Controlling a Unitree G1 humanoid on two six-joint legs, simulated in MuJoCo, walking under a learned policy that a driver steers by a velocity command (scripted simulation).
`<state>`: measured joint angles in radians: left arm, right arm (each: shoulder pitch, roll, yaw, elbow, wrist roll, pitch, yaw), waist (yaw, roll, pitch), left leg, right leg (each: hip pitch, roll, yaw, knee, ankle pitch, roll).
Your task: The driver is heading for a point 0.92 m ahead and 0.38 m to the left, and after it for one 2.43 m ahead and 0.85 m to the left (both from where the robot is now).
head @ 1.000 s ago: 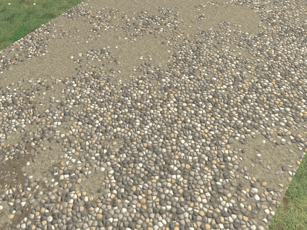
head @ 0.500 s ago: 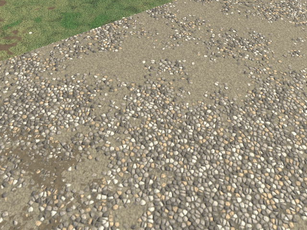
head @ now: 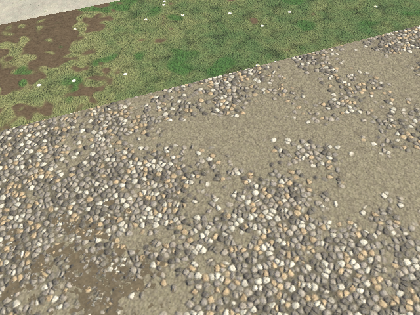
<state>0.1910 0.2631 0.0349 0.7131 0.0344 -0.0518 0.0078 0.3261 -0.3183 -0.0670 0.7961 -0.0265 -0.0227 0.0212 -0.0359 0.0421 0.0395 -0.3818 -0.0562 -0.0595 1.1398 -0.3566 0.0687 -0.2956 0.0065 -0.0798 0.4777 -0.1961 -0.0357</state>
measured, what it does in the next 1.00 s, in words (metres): walks ahead, turning left: left foot, then right foot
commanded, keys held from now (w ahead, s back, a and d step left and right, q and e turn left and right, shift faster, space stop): w+q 0.88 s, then w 0.12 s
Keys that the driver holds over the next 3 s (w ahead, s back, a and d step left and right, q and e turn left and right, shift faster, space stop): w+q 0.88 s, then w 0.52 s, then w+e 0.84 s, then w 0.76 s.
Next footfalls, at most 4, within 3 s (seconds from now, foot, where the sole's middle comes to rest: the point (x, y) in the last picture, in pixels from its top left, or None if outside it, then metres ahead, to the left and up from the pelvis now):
0.38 left None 0.33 0.14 -0.77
0.92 right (188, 252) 0.69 0.11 -0.77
1.40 left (97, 238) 0.76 0.43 -0.77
1.94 right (109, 163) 1.10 0.43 -0.77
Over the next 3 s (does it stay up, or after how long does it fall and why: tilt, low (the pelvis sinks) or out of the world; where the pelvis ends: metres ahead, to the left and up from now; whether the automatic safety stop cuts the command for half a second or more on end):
stays up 1.49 0.56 -0.01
